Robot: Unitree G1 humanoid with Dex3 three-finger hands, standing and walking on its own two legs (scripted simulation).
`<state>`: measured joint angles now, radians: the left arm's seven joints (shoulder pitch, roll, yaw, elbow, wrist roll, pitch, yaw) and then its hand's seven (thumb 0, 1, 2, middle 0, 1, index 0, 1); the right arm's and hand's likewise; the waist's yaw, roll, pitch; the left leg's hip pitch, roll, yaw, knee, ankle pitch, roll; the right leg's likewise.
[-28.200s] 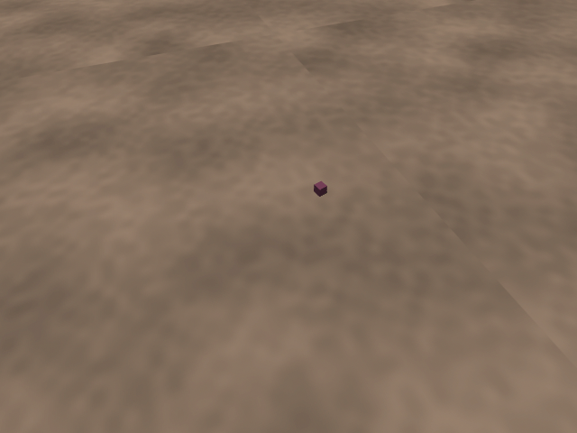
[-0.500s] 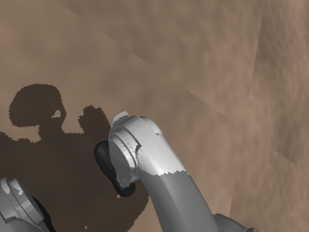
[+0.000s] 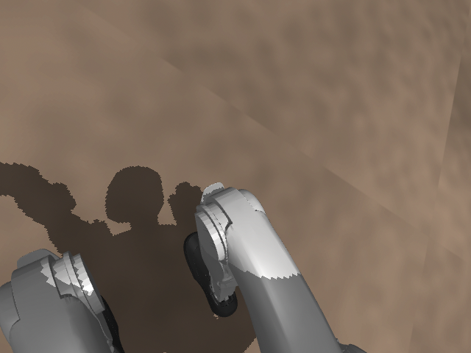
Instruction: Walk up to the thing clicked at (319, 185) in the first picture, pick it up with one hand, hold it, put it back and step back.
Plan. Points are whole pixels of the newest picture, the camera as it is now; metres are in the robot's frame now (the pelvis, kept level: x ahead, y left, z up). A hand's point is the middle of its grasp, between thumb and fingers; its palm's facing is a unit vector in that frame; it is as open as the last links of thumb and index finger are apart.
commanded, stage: settle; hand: left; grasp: from above
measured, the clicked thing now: out of the picture +0.47 +0.35 -0.23
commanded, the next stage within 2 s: lift in 0.06 s
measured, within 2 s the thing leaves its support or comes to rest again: neither
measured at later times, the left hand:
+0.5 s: hand out of the picture +0.45 +0.34 -0.12, palm faces -0.10 -0.43 -0.90, open 7.2 cm
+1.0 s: hand out of the picture +0.37 +0.30 +0.06, palm faces -0.13 -0.41 -0.90, open 7.2 cm
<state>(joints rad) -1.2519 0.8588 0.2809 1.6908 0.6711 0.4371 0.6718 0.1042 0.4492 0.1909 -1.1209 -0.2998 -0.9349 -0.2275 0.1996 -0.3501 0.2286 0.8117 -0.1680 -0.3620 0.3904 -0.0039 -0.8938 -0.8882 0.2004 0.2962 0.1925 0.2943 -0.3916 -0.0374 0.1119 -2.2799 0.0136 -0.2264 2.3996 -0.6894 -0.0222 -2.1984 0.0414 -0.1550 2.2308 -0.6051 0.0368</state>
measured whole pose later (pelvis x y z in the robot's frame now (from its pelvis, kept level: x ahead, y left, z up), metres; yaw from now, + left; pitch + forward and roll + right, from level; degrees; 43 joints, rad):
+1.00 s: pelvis +0.01 -0.02 +0.15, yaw +9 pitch +32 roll -2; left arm -0.83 0.36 0.08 1.17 0.58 0.66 0.44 0.10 0.44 0.19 -1.16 -0.26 -0.95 -0.21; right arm 0.15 -0.30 0.01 0.87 -0.03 -0.20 0.13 0.00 -0.92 -0.90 0.20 0.30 0.19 0.30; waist -0.14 0.07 -0.24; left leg -1.80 0.03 -0.06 1.86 -0.63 -0.04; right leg -1.80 0.02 -0.03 1.82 -0.60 0.00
